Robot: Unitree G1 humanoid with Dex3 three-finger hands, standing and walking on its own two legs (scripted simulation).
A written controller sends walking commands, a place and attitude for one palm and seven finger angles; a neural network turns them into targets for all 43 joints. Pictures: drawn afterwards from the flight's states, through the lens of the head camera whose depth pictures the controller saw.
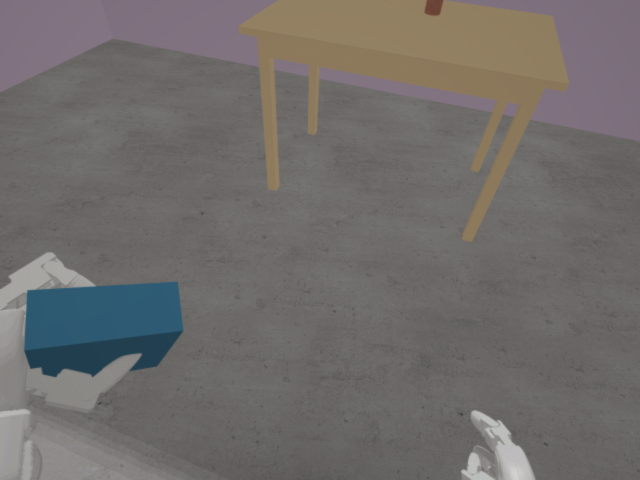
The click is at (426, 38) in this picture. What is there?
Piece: table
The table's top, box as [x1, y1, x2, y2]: [238, 0, 568, 91]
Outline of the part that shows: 238,26 239,33 563,91 568,85 568,80 553,19 550,15 443,0 440,14 436,16 428,15 423,12 426,0 278,0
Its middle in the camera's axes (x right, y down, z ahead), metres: +0.34 -0.84 +1.52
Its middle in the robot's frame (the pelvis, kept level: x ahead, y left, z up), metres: +1.71 -0.25 -0.02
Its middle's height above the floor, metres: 0.75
